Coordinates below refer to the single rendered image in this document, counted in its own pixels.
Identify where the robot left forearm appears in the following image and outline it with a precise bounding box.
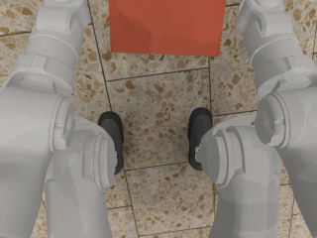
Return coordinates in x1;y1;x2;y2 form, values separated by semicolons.
0;0;90;97

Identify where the robot right forearm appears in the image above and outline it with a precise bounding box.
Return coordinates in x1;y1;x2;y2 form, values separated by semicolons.
236;0;317;98

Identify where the robot left upper arm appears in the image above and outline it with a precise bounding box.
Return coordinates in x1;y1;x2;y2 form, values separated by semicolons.
0;85;75;238

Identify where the right robot foot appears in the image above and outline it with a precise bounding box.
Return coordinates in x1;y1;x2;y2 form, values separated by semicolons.
187;107;213;171

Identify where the robot left thigh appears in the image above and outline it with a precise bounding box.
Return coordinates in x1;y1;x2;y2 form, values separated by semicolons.
44;129;115;238

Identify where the robot right upper arm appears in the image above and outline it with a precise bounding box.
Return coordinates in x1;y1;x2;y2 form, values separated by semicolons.
254;86;317;238

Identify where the carton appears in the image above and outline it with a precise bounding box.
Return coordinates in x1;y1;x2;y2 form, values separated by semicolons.
108;0;227;57

